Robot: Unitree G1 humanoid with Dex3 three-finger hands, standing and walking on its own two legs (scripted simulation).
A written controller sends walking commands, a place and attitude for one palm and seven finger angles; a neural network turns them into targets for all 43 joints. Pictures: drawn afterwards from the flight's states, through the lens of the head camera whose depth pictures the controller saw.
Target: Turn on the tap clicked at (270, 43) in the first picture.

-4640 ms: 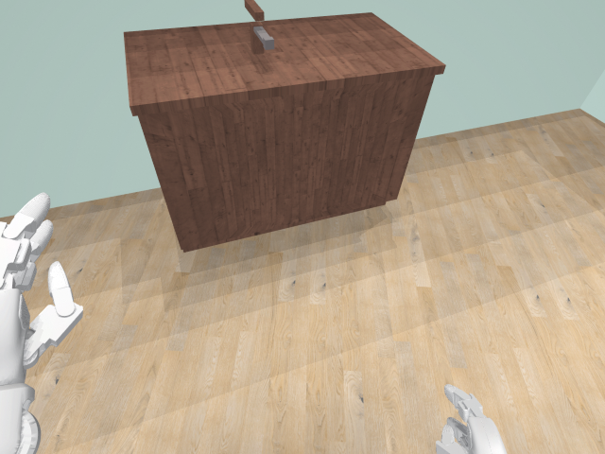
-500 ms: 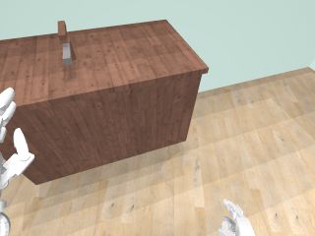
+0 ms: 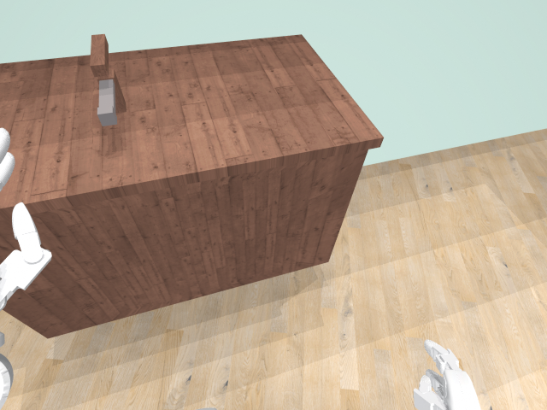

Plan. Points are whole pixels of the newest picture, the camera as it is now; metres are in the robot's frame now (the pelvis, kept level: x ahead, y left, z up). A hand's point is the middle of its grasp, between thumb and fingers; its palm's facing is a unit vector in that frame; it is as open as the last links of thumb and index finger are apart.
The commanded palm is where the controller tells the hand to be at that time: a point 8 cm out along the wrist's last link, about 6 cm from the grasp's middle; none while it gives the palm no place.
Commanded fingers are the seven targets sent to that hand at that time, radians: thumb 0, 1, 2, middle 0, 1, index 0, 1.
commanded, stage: take the last steps up to it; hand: left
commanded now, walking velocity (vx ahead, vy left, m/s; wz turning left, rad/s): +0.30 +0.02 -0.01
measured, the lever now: (107, 115) +0.61 +0.37 +0.06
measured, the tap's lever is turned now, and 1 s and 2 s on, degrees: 0 0 0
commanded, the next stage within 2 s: come to a stop and stand still in 0.72 s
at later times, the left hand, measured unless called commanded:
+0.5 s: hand (131, 187) +0.31 +0.19 +0.19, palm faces +0.40 -0.79 -0.46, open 7.4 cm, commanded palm +0.25 +0.24 +0.19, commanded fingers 0.00 0.90 0.90 -0.20 -0.30 -0.20 -0.30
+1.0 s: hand (161, 152) +0.38 +0.17 +0.19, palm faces +0.43 -0.79 -0.44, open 7.4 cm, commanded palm +0.32 +0.22 +0.19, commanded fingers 0.00 0.90 0.90 -0.20 -0.30 -0.20 -0.30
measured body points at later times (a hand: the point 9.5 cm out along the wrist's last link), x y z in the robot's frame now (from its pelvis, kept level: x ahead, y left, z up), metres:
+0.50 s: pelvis +0.10 -0.04 +0.01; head +0.14 -0.06 +0.46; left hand +0.29 +0.23 +0.21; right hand +0.26 -0.29 -0.09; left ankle +0.13 +0.10 -0.68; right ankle +0.10 -0.12 -0.73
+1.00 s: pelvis +0.16 -0.06 +0.01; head +0.19 -0.09 +0.45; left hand +0.35 +0.21 +0.21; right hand +0.33 -0.26 -0.11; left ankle +0.16 +0.07 -0.70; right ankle +0.19 -0.15 -0.72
